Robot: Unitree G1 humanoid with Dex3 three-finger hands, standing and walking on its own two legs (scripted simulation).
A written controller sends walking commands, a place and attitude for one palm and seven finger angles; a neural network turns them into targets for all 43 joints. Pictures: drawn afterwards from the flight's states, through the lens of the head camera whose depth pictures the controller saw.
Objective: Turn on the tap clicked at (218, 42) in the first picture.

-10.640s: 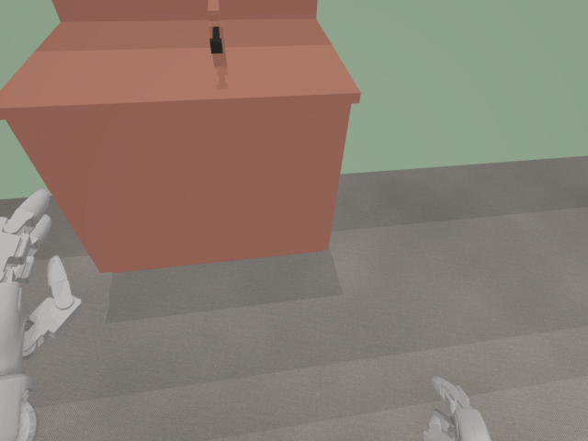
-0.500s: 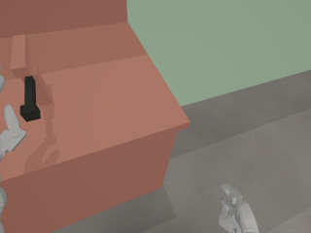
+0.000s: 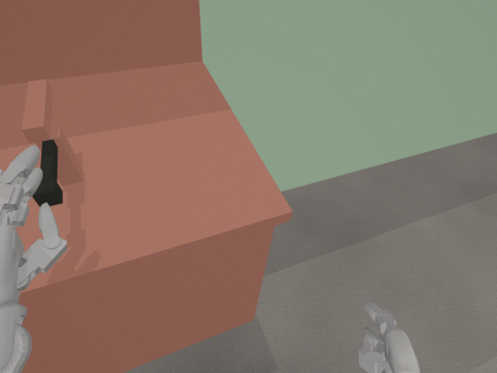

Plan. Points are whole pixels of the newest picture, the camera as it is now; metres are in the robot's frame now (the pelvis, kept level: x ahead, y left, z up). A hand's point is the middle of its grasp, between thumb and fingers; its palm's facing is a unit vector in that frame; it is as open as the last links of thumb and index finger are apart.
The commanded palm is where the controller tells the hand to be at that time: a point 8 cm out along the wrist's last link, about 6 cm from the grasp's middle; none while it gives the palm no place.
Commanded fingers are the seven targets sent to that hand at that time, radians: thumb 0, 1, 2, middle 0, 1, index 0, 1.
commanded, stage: look again from close up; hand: left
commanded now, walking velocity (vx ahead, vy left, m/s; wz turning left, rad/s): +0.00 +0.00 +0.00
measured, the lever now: (47, 193) +0.31 +0.32 +0.13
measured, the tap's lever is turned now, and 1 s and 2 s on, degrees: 0 0 0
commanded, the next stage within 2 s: turn the palm inward beside the body in 0.36 s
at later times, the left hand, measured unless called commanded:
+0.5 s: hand (43, 234) +0.22 +0.26 +0.17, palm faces +0.41 -0.81 -0.42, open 7.4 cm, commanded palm +0.15 +0.29 +0.17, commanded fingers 0.00 0.90 0.90 -0.20 -0.30 -0.20 -0.30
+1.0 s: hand (51, 260) +0.20 +0.24 +0.17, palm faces +0.56 -0.77 -0.30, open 7.4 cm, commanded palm +0.14 +0.27 +0.18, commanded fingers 0.00 0.90 0.90 -0.20 -0.30 -0.20 -0.30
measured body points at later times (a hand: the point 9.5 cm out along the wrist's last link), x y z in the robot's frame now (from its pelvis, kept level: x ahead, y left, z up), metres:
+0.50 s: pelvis +0.00 +0.00 +0.00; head +0.01 +0.02 +0.45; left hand +0.20 +0.30 +0.19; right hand +0.18 -0.21 -0.07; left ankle +0.00 +0.09 -0.74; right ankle +0.02 -0.12 -0.74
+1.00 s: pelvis -0.01 -0.05 -0.02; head -0.03 -0.06 +0.43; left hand +0.16 +0.28 +0.18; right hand +0.22 -0.25 -0.09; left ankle +0.00 +0.09 -0.74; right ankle +0.02 -0.12 -0.74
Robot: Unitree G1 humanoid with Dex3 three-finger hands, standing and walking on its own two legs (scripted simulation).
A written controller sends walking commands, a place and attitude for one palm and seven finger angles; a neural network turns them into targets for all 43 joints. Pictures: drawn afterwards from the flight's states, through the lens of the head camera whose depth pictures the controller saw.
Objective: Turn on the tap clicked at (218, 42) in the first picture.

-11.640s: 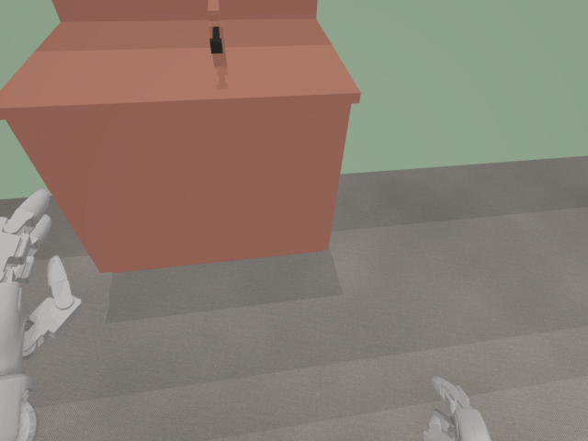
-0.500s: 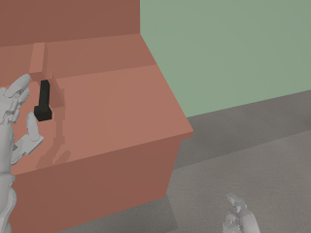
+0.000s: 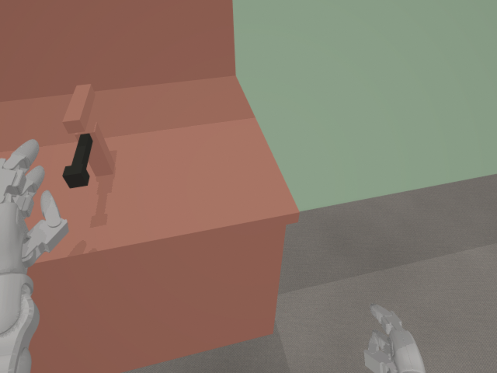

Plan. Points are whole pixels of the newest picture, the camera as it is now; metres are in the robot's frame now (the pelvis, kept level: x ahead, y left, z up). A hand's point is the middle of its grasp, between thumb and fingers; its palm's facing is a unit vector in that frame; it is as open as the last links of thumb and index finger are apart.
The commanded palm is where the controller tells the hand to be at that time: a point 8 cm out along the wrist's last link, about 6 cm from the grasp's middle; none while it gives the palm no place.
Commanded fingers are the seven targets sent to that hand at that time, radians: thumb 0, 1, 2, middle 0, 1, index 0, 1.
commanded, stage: turn the palm inward beside the body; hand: left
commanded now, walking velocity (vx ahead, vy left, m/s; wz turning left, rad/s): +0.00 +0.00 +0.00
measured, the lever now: (76, 176) +0.35 +0.34 +0.15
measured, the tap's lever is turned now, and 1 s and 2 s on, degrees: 0 0 0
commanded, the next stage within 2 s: reach beside the lever's end, fingers flat in 1.66 s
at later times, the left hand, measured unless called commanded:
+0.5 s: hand (80, 224) +0.23 +0.25 +0.18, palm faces +0.46 -0.85 -0.24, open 7.4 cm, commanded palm +0.17 +0.29 +0.20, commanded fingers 0.00 0.90 0.90 -0.20 -0.30 -0.20 -0.30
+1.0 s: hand (58, 241) +0.20 +0.26 +0.19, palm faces +0.51 -0.85 -0.15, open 7.4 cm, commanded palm +0.14 +0.29 +0.20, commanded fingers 0.00 0.90 0.90 -0.20 -0.30 -0.20 -0.30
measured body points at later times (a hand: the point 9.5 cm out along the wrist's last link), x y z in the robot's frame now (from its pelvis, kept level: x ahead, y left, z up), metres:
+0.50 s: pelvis +0.03 +0.00 +0.00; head +0.01 -0.02 +0.45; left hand +0.20 +0.29 +0.19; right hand +0.22 -0.23 -0.07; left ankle +0.02 +0.14 -0.72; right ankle +0.02 -0.08 -0.72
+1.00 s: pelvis +0.01 +0.02 +0.00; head -0.03 +0.00 +0.45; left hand +0.17 +0.30 +0.20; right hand +0.23 -0.18 -0.06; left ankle +0.02 +0.14 -0.72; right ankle +0.02 -0.08 -0.72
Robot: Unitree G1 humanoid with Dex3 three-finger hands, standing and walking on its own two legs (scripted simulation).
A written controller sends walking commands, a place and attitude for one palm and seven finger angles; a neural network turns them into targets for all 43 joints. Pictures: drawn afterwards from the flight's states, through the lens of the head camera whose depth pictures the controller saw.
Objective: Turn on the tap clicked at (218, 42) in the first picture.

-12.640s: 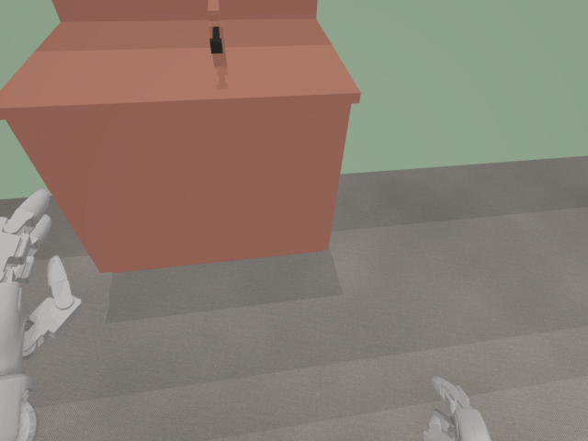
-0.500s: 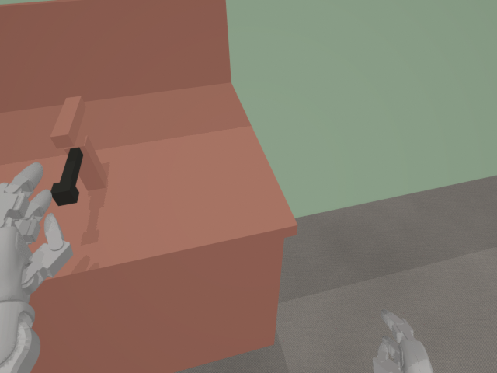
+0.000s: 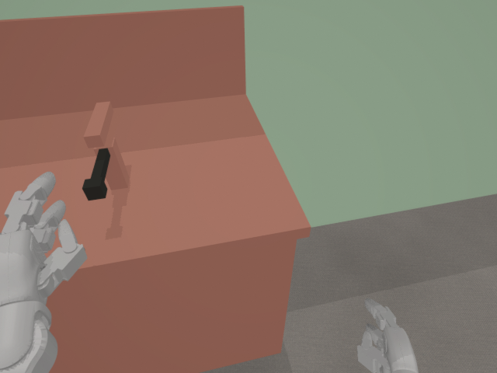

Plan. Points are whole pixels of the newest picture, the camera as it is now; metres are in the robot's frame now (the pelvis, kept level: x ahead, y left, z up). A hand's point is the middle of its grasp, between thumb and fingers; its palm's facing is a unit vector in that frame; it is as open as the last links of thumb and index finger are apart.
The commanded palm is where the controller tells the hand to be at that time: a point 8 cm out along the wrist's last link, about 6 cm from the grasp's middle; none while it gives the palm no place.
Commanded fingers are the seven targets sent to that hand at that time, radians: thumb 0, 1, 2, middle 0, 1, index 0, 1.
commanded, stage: turn the palm inward beside the body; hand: left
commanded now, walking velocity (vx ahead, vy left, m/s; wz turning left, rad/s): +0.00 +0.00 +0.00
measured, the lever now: (95, 188) +0.34 +0.32 +0.14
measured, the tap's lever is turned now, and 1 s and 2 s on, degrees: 0 0 0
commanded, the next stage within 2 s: reach beside the lever's end, fingers flat in 0.66 s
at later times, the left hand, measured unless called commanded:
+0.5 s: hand (87, 258) +0.18 +0.22 +0.19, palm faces +0.53 -0.84 -0.12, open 7.4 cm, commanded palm +0.12 +0.26 +0.20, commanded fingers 0.00 0.90 0.90 -0.20 -0.30 -0.20 -0.30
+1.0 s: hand (91, 250) +0.19 +0.23 +0.18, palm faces +0.57 -0.81 -0.13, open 7.4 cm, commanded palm +0.15 +0.27 +0.19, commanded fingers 0.00 0.90 0.90 -0.20 -0.30 -0.20 -0.30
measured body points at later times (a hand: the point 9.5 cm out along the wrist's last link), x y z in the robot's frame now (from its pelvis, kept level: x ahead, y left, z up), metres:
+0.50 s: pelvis -0.01 -0.02 +0.00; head -0.06 -0.04 +0.45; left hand +0.14 +0.26 +0.20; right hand +0.22 -0.22 -0.06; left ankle +0.01 +0.12 -0.73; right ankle +0.01 -0.10 -0.73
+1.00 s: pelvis +0.00 -0.03 +0.00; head -0.04 -0.06 +0.45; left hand +0.16 +0.27 +0.19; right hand +0.22 -0.24 -0.07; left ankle +0.01 +0.12 -0.73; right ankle +0.01 -0.10 -0.73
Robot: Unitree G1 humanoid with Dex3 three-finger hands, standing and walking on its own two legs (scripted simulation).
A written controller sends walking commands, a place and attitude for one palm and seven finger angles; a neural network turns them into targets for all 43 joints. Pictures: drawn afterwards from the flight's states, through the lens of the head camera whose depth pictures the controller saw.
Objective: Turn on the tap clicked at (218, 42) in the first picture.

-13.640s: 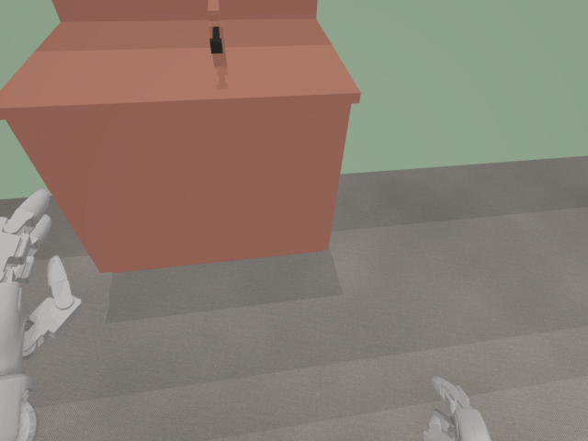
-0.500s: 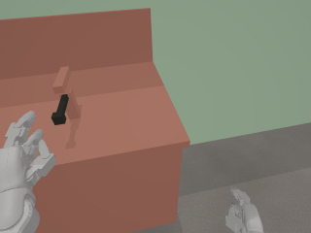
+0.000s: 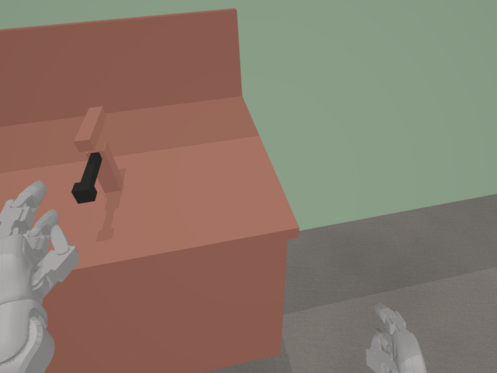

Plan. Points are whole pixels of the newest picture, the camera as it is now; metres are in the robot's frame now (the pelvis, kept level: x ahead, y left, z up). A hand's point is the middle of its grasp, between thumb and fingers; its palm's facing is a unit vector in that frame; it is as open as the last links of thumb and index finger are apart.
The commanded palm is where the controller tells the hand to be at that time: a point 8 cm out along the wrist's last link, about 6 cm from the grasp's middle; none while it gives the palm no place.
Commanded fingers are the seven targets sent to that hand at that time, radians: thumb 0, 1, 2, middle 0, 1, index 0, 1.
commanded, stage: reach beside the lever's end, fingers flat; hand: left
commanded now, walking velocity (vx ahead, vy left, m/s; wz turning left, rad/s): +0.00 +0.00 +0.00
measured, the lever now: (84, 192) +0.34 +0.35 +0.14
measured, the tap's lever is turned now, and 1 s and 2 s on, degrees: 0 0 0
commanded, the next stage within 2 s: push the lever round in 1.96 s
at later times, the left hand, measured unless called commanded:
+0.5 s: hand (70, 237) +0.22 +0.29 +0.16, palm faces +0.57 -0.81 -0.12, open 7.5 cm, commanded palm +0.19 +0.32 +0.17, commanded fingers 0.00 0.90 0.90 -0.19 -0.25 -0.19 -0.25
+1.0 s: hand (59, 227) +0.25 +0.33 +0.15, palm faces +0.58 -0.80 -0.12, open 7.7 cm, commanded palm +0.21 +0.36 +0.15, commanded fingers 0.00 0.90 0.90 -0.16 -0.19 -0.16 -0.19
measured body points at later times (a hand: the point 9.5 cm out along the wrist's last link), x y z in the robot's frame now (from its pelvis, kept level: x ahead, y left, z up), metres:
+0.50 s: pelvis +0.00 +0.01 +0.00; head -0.03 -0.02 +0.45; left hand +0.19 +0.33 +0.17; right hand +0.20 -0.22 -0.08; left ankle +0.00 +0.15 -0.73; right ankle +0.00 -0.07 -0.73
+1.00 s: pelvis +0.00 +0.02 +0.00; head -0.02 +0.00 +0.45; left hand +0.21 +0.37 +0.16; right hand +0.19 -0.22 -0.08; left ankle +0.00 +0.15 -0.73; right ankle +0.00 -0.07 -0.73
